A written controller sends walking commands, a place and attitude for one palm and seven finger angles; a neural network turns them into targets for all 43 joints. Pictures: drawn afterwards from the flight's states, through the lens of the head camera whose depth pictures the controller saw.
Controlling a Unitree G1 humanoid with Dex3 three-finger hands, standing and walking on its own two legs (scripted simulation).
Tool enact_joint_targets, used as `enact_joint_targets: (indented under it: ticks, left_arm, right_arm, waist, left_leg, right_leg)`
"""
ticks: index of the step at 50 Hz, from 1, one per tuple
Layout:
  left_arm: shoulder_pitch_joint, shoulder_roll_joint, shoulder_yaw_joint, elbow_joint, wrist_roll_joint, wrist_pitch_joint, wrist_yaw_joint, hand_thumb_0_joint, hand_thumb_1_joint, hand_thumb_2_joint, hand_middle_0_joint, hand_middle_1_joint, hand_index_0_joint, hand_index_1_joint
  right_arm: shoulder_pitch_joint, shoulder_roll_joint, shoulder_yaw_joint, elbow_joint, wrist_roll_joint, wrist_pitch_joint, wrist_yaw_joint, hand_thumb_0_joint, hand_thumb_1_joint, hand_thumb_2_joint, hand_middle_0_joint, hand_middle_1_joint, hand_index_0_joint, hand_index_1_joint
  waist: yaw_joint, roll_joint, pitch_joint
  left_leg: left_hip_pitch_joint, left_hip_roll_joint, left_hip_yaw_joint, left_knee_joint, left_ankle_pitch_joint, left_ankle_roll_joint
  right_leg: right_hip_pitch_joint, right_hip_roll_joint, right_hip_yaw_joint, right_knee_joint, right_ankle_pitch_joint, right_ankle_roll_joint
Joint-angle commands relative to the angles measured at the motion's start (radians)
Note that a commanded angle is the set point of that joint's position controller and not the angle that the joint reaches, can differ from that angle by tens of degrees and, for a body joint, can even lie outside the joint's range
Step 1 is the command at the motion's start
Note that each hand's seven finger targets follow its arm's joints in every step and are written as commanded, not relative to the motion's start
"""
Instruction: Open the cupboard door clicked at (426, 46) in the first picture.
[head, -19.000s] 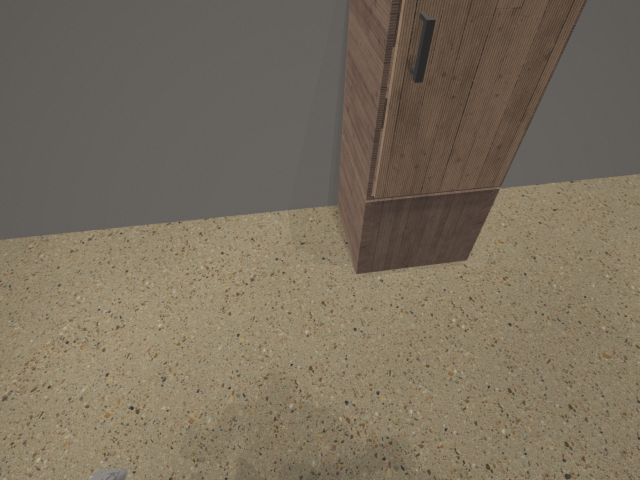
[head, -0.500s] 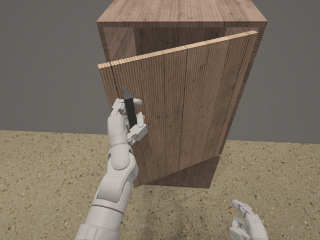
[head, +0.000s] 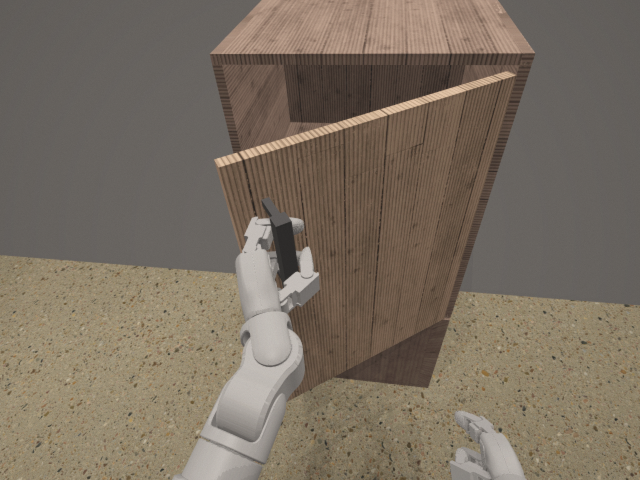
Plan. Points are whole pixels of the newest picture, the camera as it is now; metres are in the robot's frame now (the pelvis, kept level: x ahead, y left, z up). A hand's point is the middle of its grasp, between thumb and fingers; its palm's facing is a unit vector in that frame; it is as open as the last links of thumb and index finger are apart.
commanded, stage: open thumb and fingers to let go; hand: left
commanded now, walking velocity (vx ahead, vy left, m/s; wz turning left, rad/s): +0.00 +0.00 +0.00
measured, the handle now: (281, 250) +0.36 +0.08 +0.13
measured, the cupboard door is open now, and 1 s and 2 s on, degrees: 36 37 36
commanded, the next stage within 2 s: slide the hand sideways off the handle in 0.66 s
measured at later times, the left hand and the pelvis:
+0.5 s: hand (301, 276) +0.31 +0.05 +0.13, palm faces +0.25 -0.97 -0.03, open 14.2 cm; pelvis -0.01 +0.02 +0.00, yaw -1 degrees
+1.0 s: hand (296, 302) +0.28 +0.05 +0.13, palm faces -0.18 -0.98 -0.06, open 16.2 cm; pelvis -0.02 +0.02 +0.00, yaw +0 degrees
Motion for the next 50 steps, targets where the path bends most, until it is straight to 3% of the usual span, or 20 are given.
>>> enact_joint_targets:
  ticks: [1,5,9,12,14,18,21,26,32,38,39,40,41,43,45,46,47,49,50]
  left_arm:
    - [-0.200,-0.119,0.009,-0.240,0.036,-0.104,-0.021,0.000,0.270,0.630,-0.355,-1.283,-0.355,-1.283]
    - [-0.231,-0.127,-0.020,-0.238,0.050,-0.114,-0.041,0.000,-0.010,0.510,-0.335,-1.253,-0.335,-1.253]
    - [-0.296,-0.117,-0.012,-0.228,0.043,-0.122,-0.036,0.000,-0.290,0.390,-0.315,-1.222,-0.315,-1.222]
    - [-0.312,-0.148,-0.035,-0.204,0.049,-0.130,-0.025,0.000,-0.500,0.300,-0.300,-1.200,-0.300,-1.200]
    - [-0.319,-0.144,-0.023,-0.187,0.044,-0.129,-0.015,0.000,-0.500,0.300,-0.300,-1.200,-0.300,-1.200]
    - [-0.304,-0.158,-0.018,-0.168,0.047,-0.119,-0.006,0.000,-0.500,0.300,-0.267,-1.000,-0.267,-1.000]
    - [-0.319,-0.193,-0.046,-0.153,0.053,-0.106,0.001,0.000,-0.500,0.300,-0.242,-0.850,-0.242,-0.850]
    - [-0.340,-0.229,-0.075,-0.152,0.054,-0.088,0.015,0.000,-0.500,0.300,-0.200,-0.600,-0.200,-0.600]
    - [-0.386,-0.211,-0.049,-0.134,0.045,-0.067,0.031,0.000,-0.500,0.300,-0.150,-0.300,-0.150,-0.300]
    - [-0.427,-0.216,-0.053,-0.113,0.054,-0.065,0.042,0.000,-0.500,0.300,-0.150,-0.300,-0.150,-0.300]
    - [-0.370,-0.139,-0.280,-0.127,0.144,-0.113,-0.194,0.000,-0.500,0.300,-0.150,-0.300,-0.150,-0.300]
    - [-0.447,-0.078,-0.215,-0.163,0.103,-0.169,-0.317,0.000,-0.500,0.300,-0.150,-0.300,-0.150,-0.300]
    - [-0.494,-0.036,-0.202,-0.182,0.078,-0.209,-0.406,0.000,-0.500,0.300,-0.150,-0.300,-0.150,-0.300]
    - [-0.479,0.011,-0.166,-0.167,0.013,-0.245,-0.546,0.000,-0.500,0.300,-0.150,-0.300,-0.150,-0.300]
    - [-0.460,-0.007,-0.125,-0.137,-0.060,-0.238,-0.588,0.000,-0.500,0.300,-0.150,-0.300,-0.150,-0.300]
    - [-0.445,-0.018,-0.102,-0.115,-0.095,-0.229,-0.584,0.000,-0.500,0.300,-0.150,-0.300,-0.150,-0.300]
    - [-0.419,0.008,-0.053,-0.125,-0.118,-0.222,-0.571,0.000,-0.500,0.300,-0.150,-0.300,-0.150,-0.300]
    - [-0.356,0.024,-0.008,-0.150,-0.130,-0.207,-0.543,0.000,-0.500,0.300,-0.150,-0.300,-0.150,-0.300]
    - [-0.318,0.051,0.016,-0.154,-0.123,-0.203,-0.529,0.000,-0.500,0.300,-0.150,-0.300,-0.150,-0.300]
  right_arm:
    - [-0.139,-0.061,-0.020,-0.193,0.002,-0.056,-0.006,0.000,-0.900,-0.900,0.200,0.300,0.200,0.300]
    - [-0.136,-0.065,-0.023,-0.192,0.006,-0.061,-0.012,0.000,-0.900,-0.900,0.200,0.300,0.200,0.300]
    - [-0.142,-0.065,-0.021,-0.187,0.007,-0.074,-0.019,0.000,-0.900,-0.900,0.200,0.300,0.200,0.300]
    - [-0.145,-0.062,-0.024,-0.176,0.008,-0.084,-0.015,0.000,-0.900,-0.900,0.200,0.300,0.200,0.300]
    - [-0.144,-0.063,-0.024,-0.176,0.006,-0.088,-0.012,0.000,-0.900,-0.900,0.200,0.300,0.200,0.300]
    - [-0.144,-0.060,-0.024,-0.174,0.006,-0.078,-0.004,0.000,-0.900,-0.900,0.200,0.300,0.200,0.300]
    - [-0.150,-0.062,-0.023,-0.168,0.008,-0.069,0.007,0.000,-0.900,-0.900,0.200,0.300,0.200,0.300]
    - [-0.155,-0.062,-0.024,-0.165,0.009,-0.064,0.023,0.000,-0.900,-0.900,0.200,0.300,0.200,0.300]
    - [-0.182,-0.058,-0.018,-0.159,0.009,-0.049,0.024,0.000,-0.900,-0.900,0.200,0.300,0.200,0.300]
    - [-0.177,-0.056,-0.021,-0.154,0.007,-0.055,0.023,0.000,-0.900,-0.900,0.200,0.300,0.200,0.300]
    - [-0.061,-0.092,-0.025,-0.158,0.007,-0.035,0.023,0.000,-0.900,-0.900,0.200,0.300,0.200,0.300]
    - [-0.055,-0.094,-0.026,-0.190,0.018,-0.026,0.007,0.000,-0.900,-0.900,0.200,0.300,0.200,0.300]
    - [-0.059,-0.089,-0.016,-0.210,0.024,-0.035,-0.008,0.000,-0.900,-0.900,0.200,0.300,0.200,0.300]
    - [-0.067,-0.091,-0.004,-0.240,0.039,-0.057,-0.031,0.000,-0.900,-0.900,0.200,0.300,0.200,0.300]
    - [-0.082,-0.082,0.009,-0.255,0.056,-0.084,-0.041,0.000,-0.900,-0.900,0.200,0.300,0.200,0.300]
    - [-0.087,-0.084,0.013,-0.256,0.061,-0.099,-0.043,0.000,-0.900,-0.900,0.200,0.300,0.200,0.300]
    - [-0.091,-0.090,0.012,-0.259,0.061,-0.112,-0.045,0.000,-0.900,-0.900,0.200,0.300,0.200,0.300]
    - [-0.101,-0.090,0.013,-0.267,0.059,-0.131,-0.039,0.000,-0.900,-0.900,0.200,0.300,0.200,0.300]
    - [-0.103,-0.092,0.012,-0.266,0.059,-0.133,-0.033,0.000,-0.900,-0.900,0.200,0.300,0.200,0.300]
  waist:
    - [0.018,-0.196,-0.223]
    - [0.006,-0.159,-0.189]
    - [0.002,-0.184,-0.160]
    - [0.002,-0.150,-0.155]
    - [0.008,-0.170,-0.162]
    - [0.018,-0.151,-0.183]
    - [0.010,-0.112,-0.168]
    - [0.008,-0.133,-0.182]
    - [0.011,-0.139,-0.176]
    - [0.005,-0.161,-0.189]
    - [-0.086,-0.236,-0.117]
    - [-0.066,-0.161,-0.202]
    - [-0.063,-0.119,-0.240]
    - [-0.060,-0.093,-0.248]
    - [-0.055,-0.076,-0.189]
    - [-0.053,-0.110,-0.155]
    - [-0.034,-0.157,-0.156]
    - [-0.010,-0.173,-0.156]
    - [0.007,-0.137,-0.155]
  left_leg:
    - [0.053,-0.057,0.038,-0.038,0.235,0.050]
    - [0.070,-0.056,0.040,-0.040,0.226,0.053]
    - [0.071,-0.059,0.037,-0.043,0.188,0.056]
    - [0.084,-0.053,0.034,-0.050,0.179,0.052]
    - [0.076,-0.053,0.031,-0.052,0.177,0.052]
    - [0.079,-0.045,0.029,-0.066,0.212,0.046]
    - [0.078,-0.037,0.025,-0.066,0.212,0.042]
    - [0.073,-0.027,0.013,-0.063,0.221,0.038]
    - [0.052,-0.033,0.015,-0.055,0.180,0.036]
    - [0.051,-0.037,0.014,-0.040,0.166,0.038]
    - [0.075,-0.043,0.012,-0.055,0.204,0.064]
    - [0.082,-0.049,0.018,-0.049,0.225,0.069]
    - [0.103,-0.055,0.021,-0.040,0.221,0.072]
    - [0.105,-0.064,0.019,-0.033,0.188,0.075]
    - [0.084,-0.060,0.007,-0.053,0.112,0.067]
    - [0.063,-0.057,-0.004,-0.064,0.071,0.063]
    - [0.049,-0.055,-0.009,-0.075,0.051,0.060]
    - [0.038,-0.056,-0.003,-0.083,0.050,0.059]
    - [0.039,-0.054,0.004,-0.089,0.052,0.054]
  right_leg:
    - [0.101,-0.051,0.079,-0.140,0.317,0.033]
    - [0.071,-0.047,0.076,-0.156,0.264,0.024]
    - [0.045,-0.046,0.083,-0.188,0.158,0.024]
    - [0.021,-0.037,0.062,-0.177,0.117,0.014]
    - [0.025,-0.033,0.061,-0.176,0.109,0.015]
    - [0.044,-0.022,0.038,-0.141,0.164,0.005]
    - [0.021,-0.018,0.025,-0.125,0.161,0.000]
    - [0.011,-0.010,0.009,-0.092,0.169,-0.003]
    - [-0.001,-0.010,0.016,-0.102,0.116,-0.004]
    - [-0.016,-0.013,0.025,-0.110,0.088,-0.002]
    - [-0.043,-0.011,0.060,-0.080,0.205,0.002]
    - [-0.014,-0.012,0.051,-0.053,0.271,-0.004]
    - [0.006,-0.016,0.050,-0.042,0.290,-0.004]
    - [0.003,-0.016,0.048,-0.046,0.263,-0.004]
    - [-0.031,-0.009,0.039,-0.071,0.157,0.001]
    - [-0.046,-0.005,0.033,-0.084,0.100,0.006]
    - [-0.037,-0.003,0.031,-0.094,0.064,0.010]
    - [-0.022,-0.005,0.035,-0.107,0.041,0.013]
    - [-0.017,-0.005,0.035,-0.104,0.037,0.010]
